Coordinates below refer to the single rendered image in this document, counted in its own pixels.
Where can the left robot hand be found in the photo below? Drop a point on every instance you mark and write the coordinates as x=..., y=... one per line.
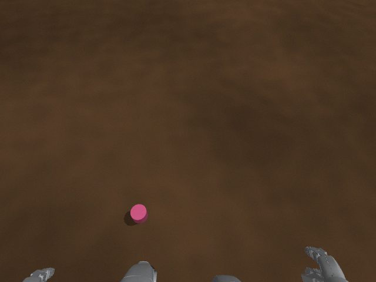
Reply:
x=40, y=275

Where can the right robot hand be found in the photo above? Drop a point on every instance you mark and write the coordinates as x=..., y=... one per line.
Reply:
x=327, y=264

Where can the tin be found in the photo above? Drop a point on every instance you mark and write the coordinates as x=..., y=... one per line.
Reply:
x=139, y=213

